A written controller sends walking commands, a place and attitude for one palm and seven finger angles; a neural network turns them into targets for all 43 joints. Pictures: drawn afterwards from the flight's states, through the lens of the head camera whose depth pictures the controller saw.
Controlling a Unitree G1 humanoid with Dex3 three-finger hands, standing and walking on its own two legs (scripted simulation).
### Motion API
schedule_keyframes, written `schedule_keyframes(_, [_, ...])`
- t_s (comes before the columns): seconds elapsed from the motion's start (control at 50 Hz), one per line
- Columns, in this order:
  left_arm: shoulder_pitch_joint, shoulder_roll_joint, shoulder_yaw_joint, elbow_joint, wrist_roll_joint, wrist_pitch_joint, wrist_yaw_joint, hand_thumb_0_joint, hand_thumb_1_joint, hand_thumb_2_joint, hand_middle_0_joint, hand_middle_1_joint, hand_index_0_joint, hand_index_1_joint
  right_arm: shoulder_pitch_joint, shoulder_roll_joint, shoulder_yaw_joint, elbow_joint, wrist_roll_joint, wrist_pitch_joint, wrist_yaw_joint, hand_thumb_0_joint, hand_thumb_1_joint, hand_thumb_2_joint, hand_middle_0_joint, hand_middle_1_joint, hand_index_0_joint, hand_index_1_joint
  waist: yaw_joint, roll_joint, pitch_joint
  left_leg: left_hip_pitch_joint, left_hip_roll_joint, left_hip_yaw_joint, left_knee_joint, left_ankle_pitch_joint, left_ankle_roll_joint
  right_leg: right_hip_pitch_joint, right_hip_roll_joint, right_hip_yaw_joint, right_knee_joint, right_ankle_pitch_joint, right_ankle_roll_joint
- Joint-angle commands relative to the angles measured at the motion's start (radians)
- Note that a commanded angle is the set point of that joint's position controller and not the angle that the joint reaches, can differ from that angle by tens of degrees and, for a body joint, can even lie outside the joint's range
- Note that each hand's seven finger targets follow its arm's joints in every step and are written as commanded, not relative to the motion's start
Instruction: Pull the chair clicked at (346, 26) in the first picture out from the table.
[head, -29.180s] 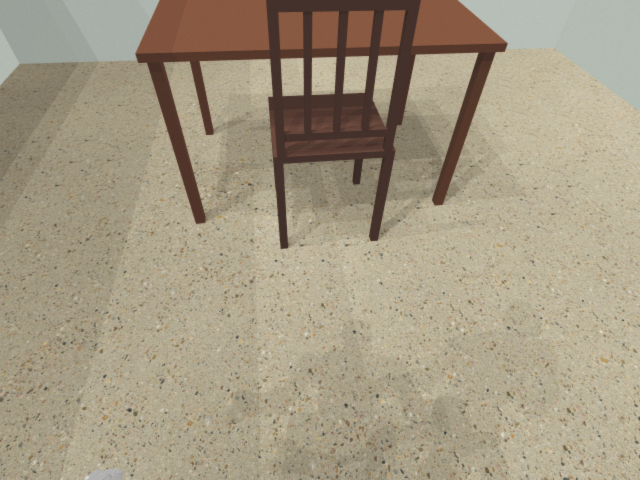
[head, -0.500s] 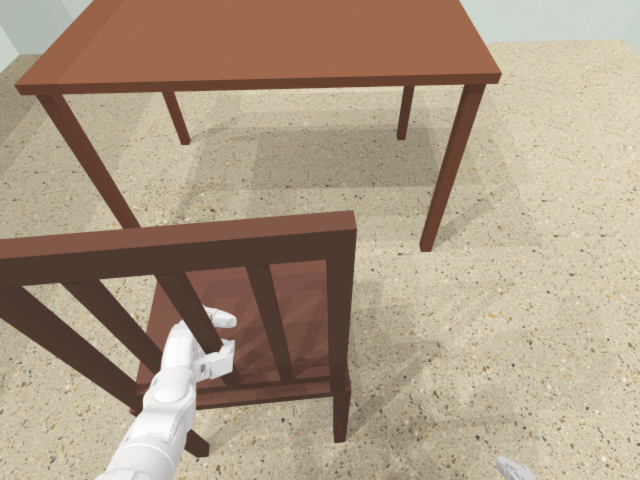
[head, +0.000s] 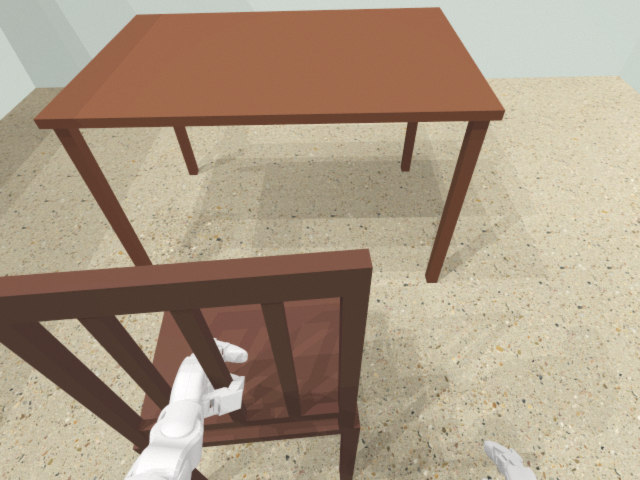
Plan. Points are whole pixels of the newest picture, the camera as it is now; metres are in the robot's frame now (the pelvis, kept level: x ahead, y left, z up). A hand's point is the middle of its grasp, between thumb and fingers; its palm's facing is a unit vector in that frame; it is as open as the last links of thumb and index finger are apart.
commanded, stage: stop walking, hand still on the chair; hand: left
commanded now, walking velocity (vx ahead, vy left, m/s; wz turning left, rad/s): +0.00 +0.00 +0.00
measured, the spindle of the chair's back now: (217, 372) +0.27 +0.17 -0.04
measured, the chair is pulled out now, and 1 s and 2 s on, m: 0.50 0.50 0.50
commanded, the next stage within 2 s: open the thumb and straighten the fingers in 0.02 s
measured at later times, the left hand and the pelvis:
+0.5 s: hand (230, 384) +0.26 +0.16 -0.07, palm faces +0.08 -0.98 -0.21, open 11.8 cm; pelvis +0.00 +0.00 -0.03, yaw +1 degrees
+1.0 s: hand (227, 389) +0.26 +0.16 -0.07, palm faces +0.09 -0.97 -0.21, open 17.4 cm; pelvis +0.00 -0.01 -0.04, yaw +2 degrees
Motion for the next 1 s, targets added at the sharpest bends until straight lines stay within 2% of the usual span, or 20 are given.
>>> schedule_keyframes(0.0, [-0.213, 0.134, 0.025, -0.167, 0.005, -0.049, 0.013, 0.000, 0.900, 0.900, -0.500, -1.450, -0.500, -1.450, -0.057, -0.117, -0.041, -0.120, -0.003, -0.031, -0.014, 0.000, -0.900, -0.900, 0.200, 0.300, 0.200, 0.300, -0.012, -0.042, -0.141, -0.020, 0.070, -0.057, -0.077, 0.226, 0.049, 0.077, -0.070, 0.040, -0.064, 0.179, -0.061])
schedule_keyframes(0.08, [-0.224, 0.130, 0.029, -0.189, 0.006, -0.059, 0.014, 0.000, 0.900, 0.900, -0.500, -1.450, -0.500, -1.450, -0.059, -0.113, -0.039, -0.122, -0.004, -0.029, -0.013, 0.000, -0.900, -0.900, 0.200, 0.300, 0.200, 0.300, -0.006, -0.052, -0.176, -0.007, 0.069, -0.053, -0.068, 0.227, 0.050, 0.086, -0.071, 0.042, -0.049, 0.176, -0.064])
schedule_keyframes(0.1, [-0.203, 0.160, 0.044, -0.231, 0.006, -0.064, 0.018, 0.000, 0.900, 0.900, -0.500, -1.450, -0.500, -1.450, -0.058, -0.118, -0.043, -0.126, -0.001, -0.031, -0.014, 0.000, -0.900, -0.900, 0.200, 0.300, 0.200, 0.300, -0.007, -0.011, -0.154, -0.015, 0.069, -0.056, -0.078, 0.228, 0.050, 0.083, -0.071, 0.039, -0.058, 0.172, -0.062])
schedule_keyframes(0.12, [-0.115, 0.076, 0.005, -0.196, -0.011, -0.026, 0.010, 0.000, 0.779, 0.842, -0.500, -1.450, -0.500, -1.450, -0.066, -0.165, -0.054, -0.122, 0.014, -0.065, 0.031, 0.000, -0.900, -0.900, 0.200, 0.300, 0.200, 0.300, -0.051, -0.155, -0.067, -0.165, 0.010, -0.039, -0.050, 0.158, 0.056, 0.006, -0.006, -0.043, 0.014, 0.106, -0.056])
schedule_keyframes(0.14, [-0.151, 0.132, 0.059, -0.276, -0.016, -0.031, 0.006, 0.000, 0.658, 0.783, -0.500, -1.450, -0.500, -1.450, -0.075, -0.178, -0.067, -0.124, 0.012, -0.082, 0.049, 0.000, -0.900, -0.900, 0.200, 0.300, 0.200, 0.300, -0.036, -0.194, -0.122, -0.199, 0.006, -0.035, -0.022, 0.151, 0.060, 0.005, -0.005, -0.035, 0.036, 0.120, -0.058])
schedule_keyframes(0.18, [-0.129, 0.158, 0.084, -0.400, -0.004, -0.027, -0.003, 0.000, 0.417, 0.667, -0.500, -1.450, -0.500, -1.450, -0.068, -0.167, -0.078, -0.141, 0.004, -0.119, 0.069, 0.000, -0.900, -0.900, 0.200, 0.300, 0.200, 0.300, -0.025, -0.042, -0.217, -0.199, -0.019, -0.017, 0.029, 0.156, 0.055, -0.003, -0.004, -0.020, 0.070, 0.121, -0.057])
schedule_keyframes(0.2, [-0.109, 0.148, 0.061, -0.414, 0.002, -0.011, -0.002, 0.000, 0.296, 0.608, -0.500, -1.450, -0.500, -1.450, -0.061, -0.164, -0.075, -0.142, 0.003, -0.128, 0.076, 0.000, -0.900, -0.900, 0.200, 0.300, 0.200, 0.300, -0.034, -0.002, -0.200, -0.213, -0.021, -0.021, 0.042, 0.143, 0.049, -0.022, -0.002, -0.026, 0.080, 0.098, -0.058])
schedule_keyframes(0.24, [-0.121, 0.096, 0.024, -0.457, 0.002, 0.013, -0.002, 0.000, 0.054, 0.492, -0.500, -1.450, -0.500, -1.450, -0.059, -0.164, -0.078, -0.149, -0.002, -0.150, 0.082, 0.000, -0.900, -0.900, 0.200, 0.300, 0.200, 0.300, -0.047, -0.040, -0.226, -0.231, -0.024, -0.025, 0.075, 0.138, 0.051, -0.069, 0.008, -0.035, 0.102, 0.083, -0.052])
schedule_keyframes(0.28, [-0.102, 0.112, 0.047, -0.489, -0.001, 0.040, 0.002, 0.000, -0.188, 0.375, -0.500, -1.450, -0.500, -1.450, -0.054, -0.175, -0.084, -0.156, -0.006, -0.165, 0.081, 0.000, -0.900, -0.900, 0.200, 0.300, 0.200, 0.300, -0.042, -0.056, -0.277, -0.249, -0.028, -0.027, 0.106, 0.150, 0.048, -0.079, 0.012, -0.035, 0.135, 0.100, -0.050])
schedule_keyframes(0.32, [-0.078, 0.098, 0.034, -0.518, 0.001, 0.069, 0.010, 0.000, -0.429, 0.258, -0.475, -1.378, -0.475, -1.378, -0.055, -0.174, -0.082, -0.164, -0.009, -0.175, 0.079, 0.000, -0.900, -0.900, 0.200, 0.300, 0.200, 0.300, -0.040, -0.023, -0.287, -0.264, -0.030, -0.028, 0.127, 0.159, 0.044, -0.096, 0.010, -0.038, 0.159, 0.104, -0.051])
schedule_keyframes(0.34, [-0.089, 0.173, 0.110, -0.486, 0.000, 0.084, 0.016, 0.000, -0.550, 0.200, -0.450, -1.305, -0.450, -1.305, -0.049, -0.185, -0.084, -0.155, -0.009, -0.171, 0.073, 0.000, -0.900, -0.900, 0.200, 0.300, 0.200, 0.300, -0.037, -0.043, -0.279, -0.283, -0.031, -0.027, 0.139, 0.146, 0.044, -0.107, 0.011, -0.033, 0.166, 0.100, -0.050])
schedule_keyframes(0.54, [-0.082, 0.110, 0.061, -0.596, -0.009, 0.148, -0.005, 0.000, -0.550, 0.200, -0.200, -0.580, -0.200, -0.580, -0.049, -0.183, -0.081, -0.193, -0.018, -0.191, 0.041, 0.000, -0.900, -0.900, 0.200, 0.300, 0.200, 0.300, -0.043, -0.053, -0.326, -0.306, -0.033, -0.030, 0.210, 0.168, 0.041, -0.148, 0.007, -0.043, 0.231, 0.116, -0.041])
schedule_keyframes(0.62, [-0.052, 0.159, 0.110, -0.551, -0.004, 0.183, -0.003, 0.000, -0.550, 0.200, -0.100, -0.290, -0.100, -0.290, -0.045, -0.190, -0.076, -0.192, -0.018, -0.186, 0.035, 0.000, -0.900, -0.900, 0.200, 0.300, 0.200, 0.300, -0.043, -0.074, -0.279, -0.343, -0.036, -0.035, 0.225, 0.144, 0.039, -0.174, 0.006, -0.044, 0.243, 0.106, -0.039])
schedule_keyframes(0.7, [-0.069, 0.175, 0.120, -0.615, -0.003, 0.185, -0.012, 0.000, -0.550, 0.200, 0.000, 0.000, 0.000, 0.000, -0.048, -0.186, -0.074, -0.210, -0.019, -0.185, 0.028, 0.000, -0.900, -0.900, 0.200, 0.300, 0.200, 0.300, -0.042, -0.067, -0.311, -0.344, -0.041, -0.030, 0.242, 0.145, 0.045, -0.163, 0.005, -0.036, 0.246, 0.113, -0.038])
schedule_keyframes(0.8, [-0.058, 0.173, 0.114, -0.640, -0.010, 0.185, -0.022, 0.000, -0.550, 0.200, 0.000, 0.000, 0.000, 0.000, -0.039, -0.182, -0.072, -0.209, -0.020, -0.197, 0.021, 0.000, -0.900, -0.900, 0.200, 0.300, 0.200, 0.300, -0.049, -0.053, -0.330, -0.330, -0.040, -0.034, 0.258, 0.166, 0.044, -0.166, 0.005, -0.038, 0.255, 0.130, -0.037])
schedule_keyframes(0.82, [-0.067, 0.139, 0.079, -0.642, -0.014, 0.187, -0.027, 0.000, -0.550, 0.200, 0.000, 0.000, 0.000, 0.000, -0.038, -0.179, -0.068, -0.207, -0.019, -0.199, 0.022, 0.000, -0.900, -0.900, 0.200, 0.300, 0.200, 0.300, -0.059, -0.052, -0.316, -0.334, -0.042, -0.036, 0.258, 0.158, 0.044, -0.177, 0.004, -0.038, 0.255, 0.127, -0.035])
schedule_keyframes(0.88, [-0.009, 0.151, 0.090, -0.669, -0.013, 0.192, -0.028, 0.000, -0.550, 0.200, 0.000, 0.000, 0.000, 0.000, -0.035, -0.183, -0.072, -0.217, -0.020, -0.205, 0.024, 0.000, -0.900, -0.900, 0.200, 0.300, 0.200, 0.300, -0.045, -0.055, -0.352, -0.332, -0.041, -0.038, 0.262, 0.181, 0.041, -0.160, 0.002, -0.043, 0.267, 0.149, -0.037])
schedule_keyframes(0.92, [0.006, 0.119, 0.056, -0.661, -0.011, 0.203, -0.025, 0.000, -0.550, 0.200, 0.000, 0.000, 0.000, 0.000, -0.039, -0.182, -0.068, -0.219, -0.019, -0.205, 0.025, 0.000, -0.900, -0.900, 0.200, 0.300, 0.200, 0.300, -0.052, -0.065, -0.317, -0.344, -0.041, -0.040, 0.262, 0.173, 0.042, -0.177, 0.001, -0.047, 0.266, 0.138, -0.036])
schedule_keyframes(0.94, [0.016, 0.202, 0.144, -0.616, -0.010, 0.206, -0.019, 0.000, -0.550, 0.200, 0.000, 0.000, 0.000, 0.000, -0.030, -0.192, -0.072, -0.209, -0.021, -0.201, 0.023, 0.000, -0.900, -0.900, 0.200, 0.300, 0.200, 0.300, -0.045, -0.082, -0.308, -0.367, -0.043, -0.041, 0.268, 0.157, 0.041, -0.179, 0.003, -0.044, 0.268, 0.135, -0.036])
schedule_keyframes(0.98, [0.088, 0.174, 0.124, -0.647, -0.013, 0.206, -0.027, 0.000, -0.550, 0.200, 0.000, 0.000, 0.000, 0.000, -0.041, -0.184, -0.071, -0.233, -0.020, -0.199, 0.025, 0.000, -0.900, -0.900, 0.200, 0.300, 0.200, 0.300, -0.030, -0.090, -0.313, -0.381, -0.045, -0.034, 0.263, 0.142, 0.042, -0.168, 0.000, -0.041, 0.268, 0.117, -0.035])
